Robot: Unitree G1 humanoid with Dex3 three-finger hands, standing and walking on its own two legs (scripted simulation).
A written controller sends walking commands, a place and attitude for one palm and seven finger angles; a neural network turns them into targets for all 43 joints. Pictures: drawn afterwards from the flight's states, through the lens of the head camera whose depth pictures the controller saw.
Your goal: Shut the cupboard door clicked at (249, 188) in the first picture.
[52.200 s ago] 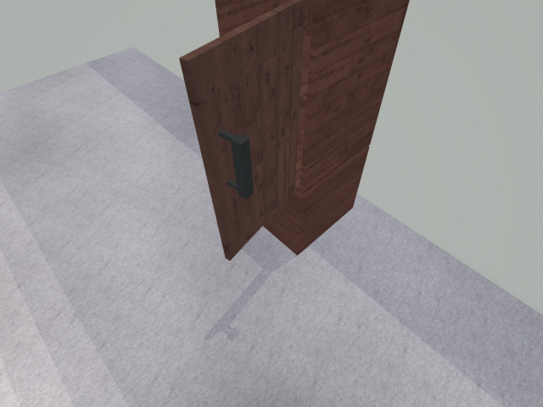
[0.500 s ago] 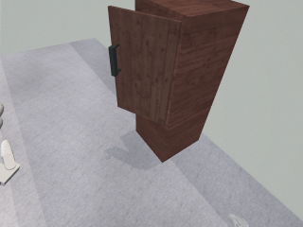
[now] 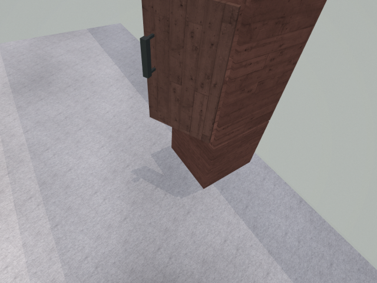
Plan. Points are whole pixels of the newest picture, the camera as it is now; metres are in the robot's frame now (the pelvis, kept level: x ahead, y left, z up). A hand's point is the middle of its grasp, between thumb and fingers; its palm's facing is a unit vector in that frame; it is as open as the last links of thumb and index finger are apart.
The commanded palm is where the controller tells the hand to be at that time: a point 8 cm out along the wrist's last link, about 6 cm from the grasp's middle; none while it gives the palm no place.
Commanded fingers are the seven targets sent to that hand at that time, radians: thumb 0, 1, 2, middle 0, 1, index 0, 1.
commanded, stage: let the arm hang, fingers relaxed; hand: left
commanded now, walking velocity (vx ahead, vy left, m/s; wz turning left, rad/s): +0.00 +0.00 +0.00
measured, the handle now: (149, 56) +0.87 +0.19 +0.02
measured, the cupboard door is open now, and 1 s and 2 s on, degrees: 28 28 28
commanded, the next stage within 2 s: look to check the result in 0.78 s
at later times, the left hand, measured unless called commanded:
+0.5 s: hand out of the picture -0.01 +0.20 -0.16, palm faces +0.01 -0.97 -0.25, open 7.4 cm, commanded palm none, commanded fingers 0.00 0.90 0.90 -0.20 -0.30 -0.20 -0.30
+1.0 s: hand out of the picture +0.01 +0.17 -0.17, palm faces +0.01 -0.98 -0.18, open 7.3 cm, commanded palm none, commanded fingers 0.00 0.90 0.90 -0.20 -0.30 -0.20 -0.30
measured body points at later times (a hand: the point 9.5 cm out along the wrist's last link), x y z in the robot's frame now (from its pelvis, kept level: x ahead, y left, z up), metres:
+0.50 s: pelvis +0.01 +0.00 +0.01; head +0.00 +0.00 +0.46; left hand -0.01 +0.25 -0.14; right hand +0.01 -0.23 -0.15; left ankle +0.07 +0.11 -0.73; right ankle -0.02 -0.12 -0.73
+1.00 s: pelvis +0.03 +0.00 +0.01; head +0.04 +0.00 +0.46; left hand +0.01 +0.22 -0.15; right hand +0.02 -0.23 -0.15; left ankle +0.07 +0.11 -0.73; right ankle -0.02 -0.12 -0.73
